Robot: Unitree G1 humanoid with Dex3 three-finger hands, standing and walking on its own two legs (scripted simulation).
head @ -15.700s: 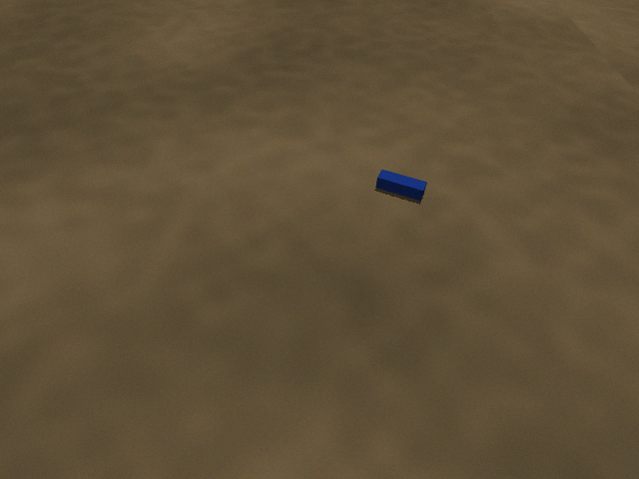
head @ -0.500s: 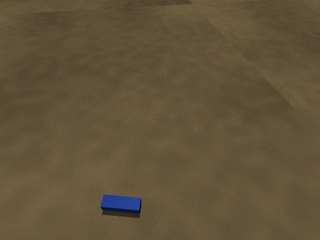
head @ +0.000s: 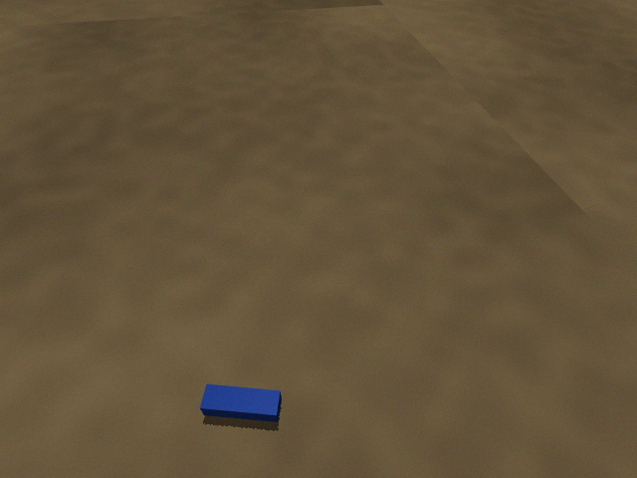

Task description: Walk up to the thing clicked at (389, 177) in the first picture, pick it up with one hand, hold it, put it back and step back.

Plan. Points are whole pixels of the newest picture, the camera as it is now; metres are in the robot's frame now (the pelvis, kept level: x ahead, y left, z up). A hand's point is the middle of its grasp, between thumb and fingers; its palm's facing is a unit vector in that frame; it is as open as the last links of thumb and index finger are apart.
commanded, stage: stand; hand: left
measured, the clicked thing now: (242, 403) +0.46 +0.24 -0.75
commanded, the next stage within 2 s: rise first in 1.82 s
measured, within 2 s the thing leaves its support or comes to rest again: neither
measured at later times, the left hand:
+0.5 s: hand out of the picture +0.06 +0.25 -0.16, palm faces -0.02 -0.94 -0.34, open 7.4 cm
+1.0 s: hand out of the picture +0.07 +0.25 -0.16, palm faces -0.03 -0.94 -0.34, open 7.4 cm
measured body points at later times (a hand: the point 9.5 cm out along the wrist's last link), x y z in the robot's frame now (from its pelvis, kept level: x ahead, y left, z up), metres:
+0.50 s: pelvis -0.01 +0.00 +0.00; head +0.00 +0.00 +0.45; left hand +0.06 +0.30 -0.13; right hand +0.06 -0.30 -0.14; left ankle +0.01 +0.13 -0.75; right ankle -0.01 -0.14 -0.75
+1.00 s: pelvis +0.00 -0.01 +0.00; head +0.02 -0.01 +0.45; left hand +0.07 +0.30 -0.13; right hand +0.07 -0.31 -0.14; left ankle +0.01 +0.13 -0.75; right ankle -0.01 -0.14 -0.75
